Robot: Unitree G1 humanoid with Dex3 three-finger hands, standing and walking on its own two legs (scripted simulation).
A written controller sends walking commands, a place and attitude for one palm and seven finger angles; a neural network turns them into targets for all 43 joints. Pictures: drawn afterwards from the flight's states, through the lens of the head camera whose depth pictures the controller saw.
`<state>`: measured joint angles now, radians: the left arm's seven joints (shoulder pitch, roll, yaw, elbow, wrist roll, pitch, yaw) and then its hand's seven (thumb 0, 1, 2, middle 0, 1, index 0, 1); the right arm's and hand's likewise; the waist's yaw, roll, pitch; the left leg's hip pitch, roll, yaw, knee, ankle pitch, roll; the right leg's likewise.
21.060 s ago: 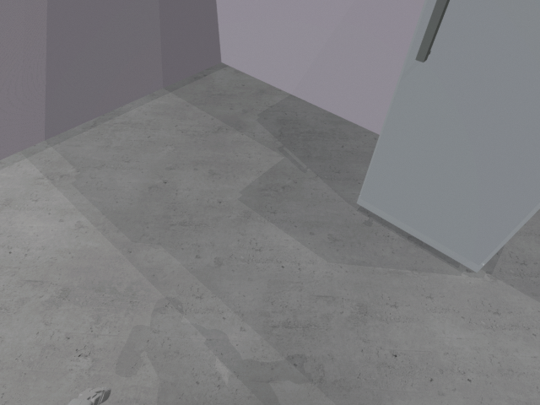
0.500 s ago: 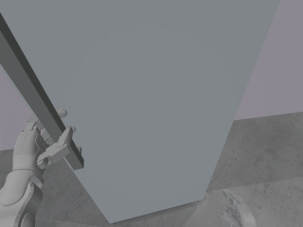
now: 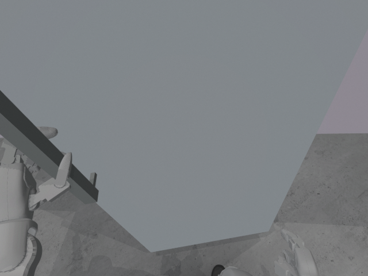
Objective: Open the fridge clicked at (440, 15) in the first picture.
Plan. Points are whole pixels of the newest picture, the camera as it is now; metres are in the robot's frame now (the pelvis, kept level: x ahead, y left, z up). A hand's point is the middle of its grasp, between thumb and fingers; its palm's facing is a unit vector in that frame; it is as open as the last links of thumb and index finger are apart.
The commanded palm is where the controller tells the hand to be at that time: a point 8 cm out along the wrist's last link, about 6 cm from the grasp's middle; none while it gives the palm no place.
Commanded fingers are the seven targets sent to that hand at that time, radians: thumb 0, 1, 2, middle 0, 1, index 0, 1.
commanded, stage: walk backward, drawing the door open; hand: left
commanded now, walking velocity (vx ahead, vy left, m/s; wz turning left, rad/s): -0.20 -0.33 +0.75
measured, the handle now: (23, 117) +0.28 +0.22 +0.28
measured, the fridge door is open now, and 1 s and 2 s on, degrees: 13 49 79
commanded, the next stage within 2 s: stop walking and hold the door back in 1.64 s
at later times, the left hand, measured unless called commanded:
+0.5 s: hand (73, 266) +0.11 +0.13 +0.18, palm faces +0.70 -0.64 -0.33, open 7.2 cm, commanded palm +0.05 +0.14 +0.19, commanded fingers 0.00 0.90 0.90 -0.45 -1.40 -0.45 -1.40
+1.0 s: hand out of the picture +0.00 +0.01 +0.19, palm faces +0.89 -0.35 -0.30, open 7.0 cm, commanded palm -0.05 +0.00 +0.19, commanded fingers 0.00 0.90 0.90 -0.45 -1.40 -0.45 -1.40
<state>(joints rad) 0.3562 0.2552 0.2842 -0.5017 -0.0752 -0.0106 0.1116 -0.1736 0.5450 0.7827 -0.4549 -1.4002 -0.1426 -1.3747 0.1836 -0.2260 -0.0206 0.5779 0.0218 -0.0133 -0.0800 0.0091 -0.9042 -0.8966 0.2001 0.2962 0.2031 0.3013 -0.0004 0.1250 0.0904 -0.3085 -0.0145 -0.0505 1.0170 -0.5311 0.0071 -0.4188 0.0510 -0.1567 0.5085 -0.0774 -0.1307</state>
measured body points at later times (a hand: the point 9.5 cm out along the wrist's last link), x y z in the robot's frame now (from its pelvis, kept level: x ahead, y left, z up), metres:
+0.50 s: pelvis -0.04 -0.19 +0.01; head +0.02 -0.17 +0.45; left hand +0.07 +0.16 +0.20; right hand +0.21 -0.35 -0.10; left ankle -0.07 -0.02 -0.67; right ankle +0.00 -0.31 -0.72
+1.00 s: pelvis -0.02 -0.36 +0.01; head +0.01 -0.32 +0.46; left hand -0.05 +0.02 +0.20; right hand +0.24 -0.40 -0.08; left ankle -0.09 -0.15 -0.72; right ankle +0.11 -0.48 -0.70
